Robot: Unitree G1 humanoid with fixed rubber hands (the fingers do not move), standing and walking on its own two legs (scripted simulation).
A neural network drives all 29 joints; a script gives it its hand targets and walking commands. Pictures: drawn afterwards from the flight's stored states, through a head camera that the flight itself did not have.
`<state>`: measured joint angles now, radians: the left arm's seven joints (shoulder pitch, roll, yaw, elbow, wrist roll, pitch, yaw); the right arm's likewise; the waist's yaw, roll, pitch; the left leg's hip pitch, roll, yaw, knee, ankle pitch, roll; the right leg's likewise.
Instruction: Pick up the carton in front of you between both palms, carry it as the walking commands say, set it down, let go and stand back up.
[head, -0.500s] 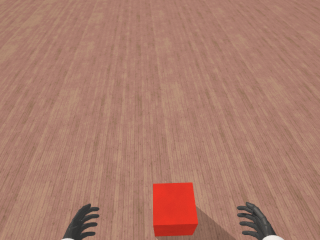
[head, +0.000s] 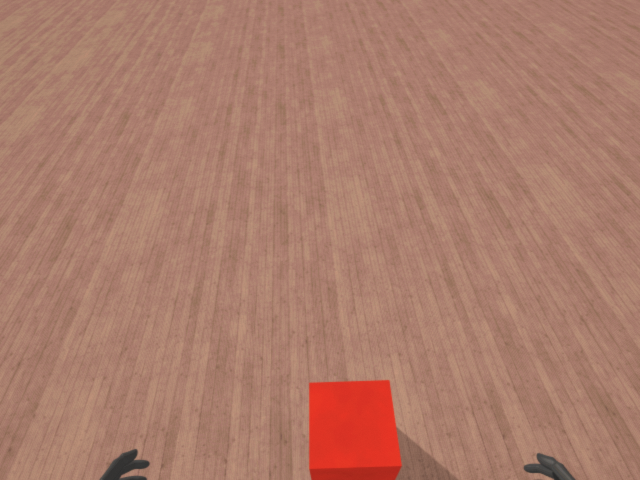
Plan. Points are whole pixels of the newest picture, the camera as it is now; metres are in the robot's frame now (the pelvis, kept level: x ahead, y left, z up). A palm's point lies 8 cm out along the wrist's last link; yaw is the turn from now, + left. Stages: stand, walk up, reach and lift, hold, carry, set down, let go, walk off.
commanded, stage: stand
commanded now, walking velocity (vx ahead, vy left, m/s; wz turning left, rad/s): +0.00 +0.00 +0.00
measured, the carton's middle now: (350, 437) +0.38 -0.05 -0.65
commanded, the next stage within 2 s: none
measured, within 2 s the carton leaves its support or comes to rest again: neither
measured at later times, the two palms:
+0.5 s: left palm out of the picture +0.09 +0.30 -0.09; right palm out of the picture +0.09 -0.30 -0.09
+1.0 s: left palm out of the picture +0.07 +0.31 -0.09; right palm out of the picture +0.07 -0.31 -0.10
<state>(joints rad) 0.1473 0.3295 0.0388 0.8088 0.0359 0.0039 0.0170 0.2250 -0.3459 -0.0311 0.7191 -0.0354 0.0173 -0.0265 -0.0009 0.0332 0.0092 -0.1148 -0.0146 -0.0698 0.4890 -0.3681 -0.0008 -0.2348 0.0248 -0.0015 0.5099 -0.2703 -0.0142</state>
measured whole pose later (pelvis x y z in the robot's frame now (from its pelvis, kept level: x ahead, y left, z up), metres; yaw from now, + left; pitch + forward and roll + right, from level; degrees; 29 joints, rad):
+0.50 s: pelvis -0.01 +0.00 +0.01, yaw +0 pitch -2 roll +0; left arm 0.13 0.35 0.03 0.95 0.02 0.00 0.02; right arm 0.20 -0.37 -0.01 0.85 -0.03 0.00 -0.03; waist 0.01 0.02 0.02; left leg -0.07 -0.02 -0.07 0.41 -0.31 0.00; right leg -0.19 0.02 0.00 0.44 -0.22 -0.01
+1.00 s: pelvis -0.02 +0.00 +0.01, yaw +0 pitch -2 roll +0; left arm 0.11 0.37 0.02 1.03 0.02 -0.01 0.01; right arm 0.18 -0.39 -0.01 0.94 -0.02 -0.01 -0.02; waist 0.01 0.02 0.03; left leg -0.05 -0.01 -0.07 0.36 -0.27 -0.01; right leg -0.17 0.02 0.00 0.38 -0.17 -0.02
